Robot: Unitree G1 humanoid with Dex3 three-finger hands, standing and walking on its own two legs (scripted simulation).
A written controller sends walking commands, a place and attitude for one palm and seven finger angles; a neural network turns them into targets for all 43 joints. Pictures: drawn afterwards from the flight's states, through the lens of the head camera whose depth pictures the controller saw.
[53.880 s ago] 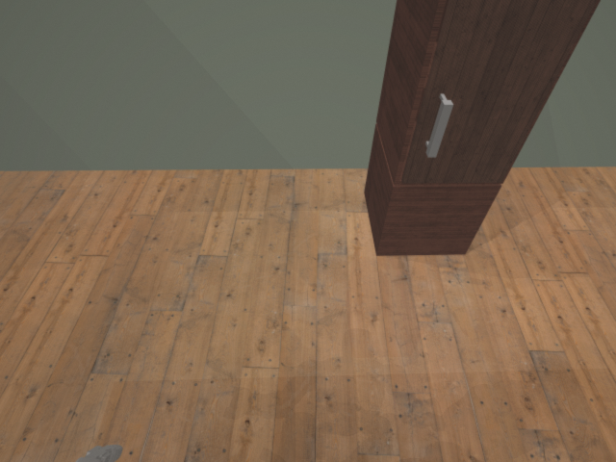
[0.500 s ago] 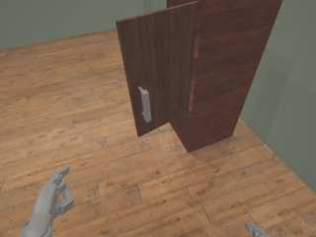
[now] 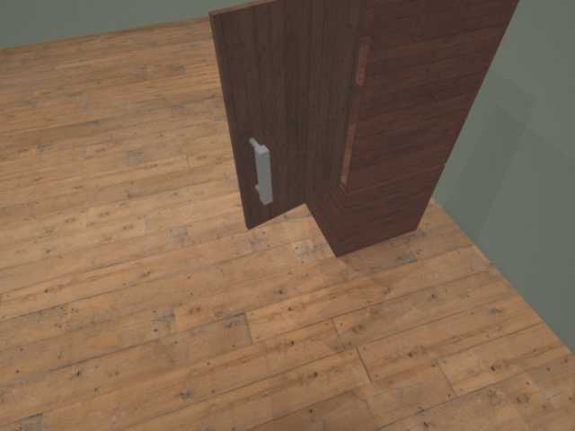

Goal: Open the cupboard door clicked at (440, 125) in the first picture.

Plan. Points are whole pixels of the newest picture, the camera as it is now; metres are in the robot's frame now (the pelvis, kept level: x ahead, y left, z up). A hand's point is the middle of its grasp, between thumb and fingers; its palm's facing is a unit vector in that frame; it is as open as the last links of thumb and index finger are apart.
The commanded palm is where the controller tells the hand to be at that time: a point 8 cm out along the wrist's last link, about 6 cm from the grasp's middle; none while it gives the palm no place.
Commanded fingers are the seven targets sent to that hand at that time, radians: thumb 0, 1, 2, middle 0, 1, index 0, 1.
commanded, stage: let the arm hang, fingers relaxed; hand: left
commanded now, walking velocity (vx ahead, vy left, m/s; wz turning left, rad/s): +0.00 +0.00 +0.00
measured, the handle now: (259, 171) +0.69 +0.11 -0.11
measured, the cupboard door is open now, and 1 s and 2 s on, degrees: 100 100 100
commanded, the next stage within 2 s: look to check the result in 0.46 s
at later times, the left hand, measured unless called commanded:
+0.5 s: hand out of the picture +0.06 +0.19 -0.17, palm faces +0.01 -0.97 -0.23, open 7.4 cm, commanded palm none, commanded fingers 0.00 0.90 0.90 -0.20 -0.30 -0.20 -0.30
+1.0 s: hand out of the picture +0.07 +0.22 -0.16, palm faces +0.00 -0.95 -0.30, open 7.4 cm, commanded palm none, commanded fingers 0.00 0.90 0.90 -0.20 -0.30 -0.20 -0.30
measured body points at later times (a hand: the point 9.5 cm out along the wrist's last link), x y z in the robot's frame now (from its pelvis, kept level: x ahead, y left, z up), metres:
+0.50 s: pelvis +0.01 +0.00 +0.00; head +0.02 -0.01 +0.45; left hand +0.06 +0.24 -0.15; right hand +0.02 -0.24 -0.16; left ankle +0.03 +0.13 -0.74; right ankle +0.03 -0.11 -0.74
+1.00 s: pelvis +0.02 -0.01 +0.00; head +0.04 -0.02 +0.45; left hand +0.07 +0.27 -0.14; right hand +0.06 -0.27 -0.15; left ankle +0.03 +0.13 -0.74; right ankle +0.03 -0.11 -0.74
